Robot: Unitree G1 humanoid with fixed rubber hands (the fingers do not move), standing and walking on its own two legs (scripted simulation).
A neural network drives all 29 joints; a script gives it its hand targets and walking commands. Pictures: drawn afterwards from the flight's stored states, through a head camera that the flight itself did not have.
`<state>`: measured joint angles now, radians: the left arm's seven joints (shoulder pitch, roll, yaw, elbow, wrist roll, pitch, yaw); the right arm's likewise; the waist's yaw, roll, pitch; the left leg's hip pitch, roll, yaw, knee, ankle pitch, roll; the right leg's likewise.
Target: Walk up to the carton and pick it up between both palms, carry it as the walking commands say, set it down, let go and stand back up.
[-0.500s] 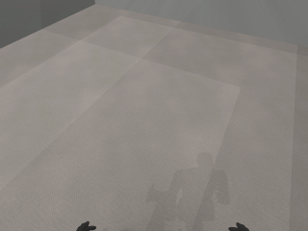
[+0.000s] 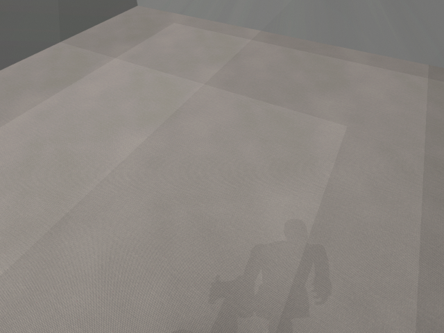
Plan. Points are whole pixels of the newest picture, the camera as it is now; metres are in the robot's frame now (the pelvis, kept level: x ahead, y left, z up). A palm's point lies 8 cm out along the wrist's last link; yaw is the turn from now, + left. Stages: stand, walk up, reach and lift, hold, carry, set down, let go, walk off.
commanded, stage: walk up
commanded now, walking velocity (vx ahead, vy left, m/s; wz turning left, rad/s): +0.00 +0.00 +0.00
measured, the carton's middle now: out of the picture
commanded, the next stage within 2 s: none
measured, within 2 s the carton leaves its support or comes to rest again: neither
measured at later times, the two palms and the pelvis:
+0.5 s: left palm out of the picture +0.02 +0.39 -0.12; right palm (318, 293) +0.22 -0.16 -0.07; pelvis -0.03 +0.07 -0.02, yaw +18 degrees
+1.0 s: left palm out of the picture -0.20 +0.40 -0.08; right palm (214, 285) +0.23 +0.04 -0.08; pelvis -0.07 +0.13 +0.00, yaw +46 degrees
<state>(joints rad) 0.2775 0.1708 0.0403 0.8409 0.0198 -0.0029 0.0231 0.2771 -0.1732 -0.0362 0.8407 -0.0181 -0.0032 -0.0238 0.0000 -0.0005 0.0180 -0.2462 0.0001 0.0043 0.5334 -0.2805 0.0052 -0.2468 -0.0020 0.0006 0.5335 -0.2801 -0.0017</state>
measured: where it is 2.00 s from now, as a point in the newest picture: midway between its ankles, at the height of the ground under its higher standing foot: outside the picture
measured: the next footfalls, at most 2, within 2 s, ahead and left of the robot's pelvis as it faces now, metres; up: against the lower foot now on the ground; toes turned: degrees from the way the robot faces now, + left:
left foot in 0.50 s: +0.02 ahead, +0.25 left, +0.00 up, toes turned +20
right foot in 0.78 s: +0.11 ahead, +0.09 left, +0.00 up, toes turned +29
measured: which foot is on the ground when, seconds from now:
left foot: down 0.00-0.22, up 0.24-0.48, down 0.50-0.78, up 0.80-1.00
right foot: down 0.00-0.50, up 0.52-0.76, down 0.78-1.00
